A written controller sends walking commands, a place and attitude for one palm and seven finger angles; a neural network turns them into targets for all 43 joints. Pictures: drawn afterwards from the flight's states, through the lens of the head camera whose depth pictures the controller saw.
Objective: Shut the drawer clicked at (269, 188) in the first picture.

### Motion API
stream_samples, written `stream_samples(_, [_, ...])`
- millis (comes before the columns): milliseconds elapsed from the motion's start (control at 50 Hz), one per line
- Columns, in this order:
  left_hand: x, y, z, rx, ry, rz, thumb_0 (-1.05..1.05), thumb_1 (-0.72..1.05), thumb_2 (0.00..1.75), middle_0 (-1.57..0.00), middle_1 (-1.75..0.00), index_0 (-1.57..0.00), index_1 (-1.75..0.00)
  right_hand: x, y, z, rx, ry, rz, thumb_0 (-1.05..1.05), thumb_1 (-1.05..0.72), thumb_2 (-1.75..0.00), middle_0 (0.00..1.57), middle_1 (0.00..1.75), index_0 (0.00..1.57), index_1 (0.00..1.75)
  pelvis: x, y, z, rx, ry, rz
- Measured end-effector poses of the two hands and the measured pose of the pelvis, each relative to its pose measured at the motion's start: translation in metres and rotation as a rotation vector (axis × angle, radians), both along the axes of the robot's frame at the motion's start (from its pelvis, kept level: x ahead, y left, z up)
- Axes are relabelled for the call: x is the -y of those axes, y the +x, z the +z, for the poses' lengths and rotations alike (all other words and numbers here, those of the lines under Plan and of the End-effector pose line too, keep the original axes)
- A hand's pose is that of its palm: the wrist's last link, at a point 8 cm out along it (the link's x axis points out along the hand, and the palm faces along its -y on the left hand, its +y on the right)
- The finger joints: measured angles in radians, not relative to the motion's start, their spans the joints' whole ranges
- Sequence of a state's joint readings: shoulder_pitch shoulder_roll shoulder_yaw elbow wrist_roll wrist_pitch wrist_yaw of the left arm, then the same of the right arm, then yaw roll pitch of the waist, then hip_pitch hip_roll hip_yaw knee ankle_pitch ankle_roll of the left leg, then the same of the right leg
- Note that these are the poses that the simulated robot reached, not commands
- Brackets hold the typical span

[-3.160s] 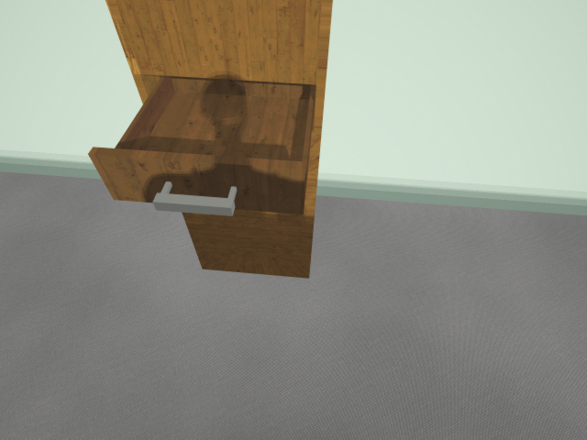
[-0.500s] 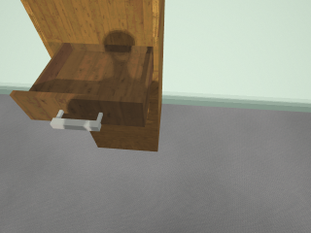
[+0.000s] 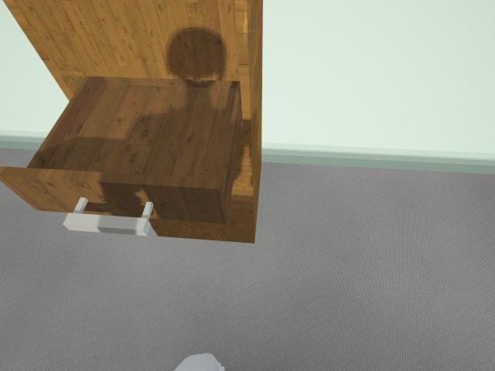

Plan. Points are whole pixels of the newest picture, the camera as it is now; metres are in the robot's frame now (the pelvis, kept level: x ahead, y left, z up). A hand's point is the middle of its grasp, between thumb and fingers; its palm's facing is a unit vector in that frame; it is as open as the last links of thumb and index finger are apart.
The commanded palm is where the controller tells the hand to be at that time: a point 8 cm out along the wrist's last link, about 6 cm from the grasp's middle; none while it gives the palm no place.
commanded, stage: come to a stop and stand still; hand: left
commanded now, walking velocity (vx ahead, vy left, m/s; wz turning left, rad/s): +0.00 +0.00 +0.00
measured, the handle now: (111, 214) +0.35 +0.27 +0.01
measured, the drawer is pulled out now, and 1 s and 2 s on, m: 0.27 0.27 0.27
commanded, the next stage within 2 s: look again from close up in 0.94 s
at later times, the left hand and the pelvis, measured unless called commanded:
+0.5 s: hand out of the picture +0.01 +0.20 -0.17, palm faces -0.01 -0.98 -0.20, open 7.3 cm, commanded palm none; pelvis -0.02 +0.03 +0.00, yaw -2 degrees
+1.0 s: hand out of the picture -0.02 +0.24 -0.17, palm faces -0.03 -0.97 -0.23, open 7.4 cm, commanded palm none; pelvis -0.03 +0.05 +0.00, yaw -2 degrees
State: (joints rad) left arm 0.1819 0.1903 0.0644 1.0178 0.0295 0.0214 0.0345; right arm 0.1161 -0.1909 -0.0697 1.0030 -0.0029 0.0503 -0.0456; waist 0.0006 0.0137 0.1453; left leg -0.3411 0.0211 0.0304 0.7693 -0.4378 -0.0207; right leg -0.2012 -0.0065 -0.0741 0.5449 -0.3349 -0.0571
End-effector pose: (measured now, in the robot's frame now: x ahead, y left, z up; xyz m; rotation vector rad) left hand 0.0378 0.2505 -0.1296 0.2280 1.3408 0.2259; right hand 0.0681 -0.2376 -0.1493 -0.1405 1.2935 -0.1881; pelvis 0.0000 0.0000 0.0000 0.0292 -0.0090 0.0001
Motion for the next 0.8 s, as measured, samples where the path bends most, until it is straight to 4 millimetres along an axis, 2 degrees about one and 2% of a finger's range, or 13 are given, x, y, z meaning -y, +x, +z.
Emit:
stream_samples(100, [0.003, -0.002, 0.007, 0.005, 0.004, -0.006, 0.01, 0.91, 0.90, -0.20, -0.30, -0.20, -0.30, 0.010, 0.007, 0.009, 0.016, -0.006, 0.004, 0.00, -0.91, -0.90, 0.20, 0.30, 0.20, 0.30, 0.003, -0.004, 0.007, -0.003, 0.014, -0.004])
stream_samples(200, [0.006, -0.008, 0.001, 0.018, -0.026, 0.000, 0.01, 0.91, 0.90, -0.21, -0.30, -0.20, -0.30, 0.005, 0.004, 0.015, 0.026, -0.014, 0.022, 0.00, -0.91, -0.90, 0.19, 0.30, 0.20, 0.30, 0.000, -0.007, 0.006, -0.003, 0.003, -0.001])
stream_samples(280, [0.005, -0.014, -0.013, 0.017, -0.062, 0.026, 0.01, 0.91, 0.90, -0.21, -0.30, -0.20, -0.30, -0.004, -0.009, 0.011, 0.017, -0.031, 0.042, 0.00, -0.91, -0.90, 0.19, 0.30, 0.20, 0.30, -0.007, -0.008, -0.001, 0.006, -0.031, 0.017])
stream_samples(440, [0.010, -0.030, -0.014, -0.009, -0.097, 0.002, 0.01, 0.92, 0.90, -0.21, -0.30, -0.20, -0.30, -0.023, -0.040, 0.014, -0.029, -0.011, 0.016, 0.00, -0.91, -0.90, 0.20, 0.30, 0.20, 0.30, -0.015, -0.012, 0.004, 0.002, -0.044, -0.015])
stream_samples(580, [-0.013, -0.033, -0.011, 0.020, -0.077, -0.058, 0.01, 0.91, 0.90, -0.21, -0.30, -0.21, -0.30, -0.046, -0.061, 0.009, 0.047, 0.004, -0.014, 0.01, -0.92, -0.90, 0.19, 0.30, 0.20, 0.30, -0.039, -0.020, 0.000, 0.025, -0.041, -0.032])
stream_samples(700, [-0.035, -0.029, -0.004, 0.066, -0.055, -0.074, 0.01, 0.91, 0.90, -0.21, -0.30, -0.20, -0.30, -0.062, -0.087, 0.006, 0.014, 0.022, 0.000, 0.01, -0.92, -0.90, 0.20, 0.30, 0.20, 0.30, -0.051, -0.029, 0.001, 0.030, -0.030, -0.037])
stream_samples(800, [-0.045, -0.036, 0.000, 0.045, -0.042, -0.081, 0.01, 0.91, 0.90, -0.20, -0.30, -0.20, -0.30, -0.071, -0.106, 0.005, -0.033, 0.040, 0.003, 0.01, -0.92, -0.90, 0.20, 0.30, 0.20, 0.30, -0.056, -0.035, 0.003, 0.016, -0.021, -0.038])
